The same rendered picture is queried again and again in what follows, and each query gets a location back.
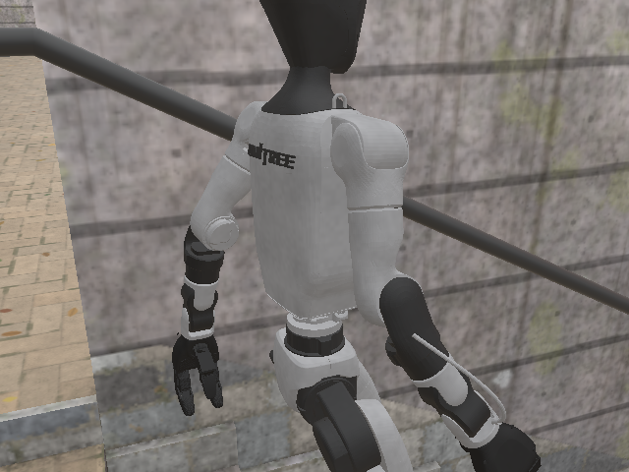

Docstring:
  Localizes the robot left hand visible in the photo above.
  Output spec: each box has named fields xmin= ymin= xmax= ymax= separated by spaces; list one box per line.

xmin=172 ymin=332 xmax=223 ymax=416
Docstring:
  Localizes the robot right forearm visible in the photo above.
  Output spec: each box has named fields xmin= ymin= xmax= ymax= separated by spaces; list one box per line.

xmin=379 ymin=277 xmax=499 ymax=448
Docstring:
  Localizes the humanoid robot head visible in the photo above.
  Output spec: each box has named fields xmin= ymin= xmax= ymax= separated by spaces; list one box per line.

xmin=259 ymin=0 xmax=367 ymax=115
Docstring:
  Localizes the robot left forearm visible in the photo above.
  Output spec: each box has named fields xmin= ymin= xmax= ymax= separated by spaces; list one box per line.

xmin=181 ymin=225 xmax=225 ymax=340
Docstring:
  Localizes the robot left upper arm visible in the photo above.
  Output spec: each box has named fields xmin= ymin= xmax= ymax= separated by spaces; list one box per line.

xmin=190 ymin=101 xmax=268 ymax=251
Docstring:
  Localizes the humanoid robot torso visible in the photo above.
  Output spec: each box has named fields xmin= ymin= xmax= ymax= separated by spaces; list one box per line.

xmin=248 ymin=93 xmax=363 ymax=425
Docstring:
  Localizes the robot right hand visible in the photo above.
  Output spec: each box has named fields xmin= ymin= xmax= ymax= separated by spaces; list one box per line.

xmin=455 ymin=422 xmax=541 ymax=472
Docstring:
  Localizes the robot right upper arm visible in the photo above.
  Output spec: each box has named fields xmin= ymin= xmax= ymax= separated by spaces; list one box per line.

xmin=330 ymin=113 xmax=424 ymax=327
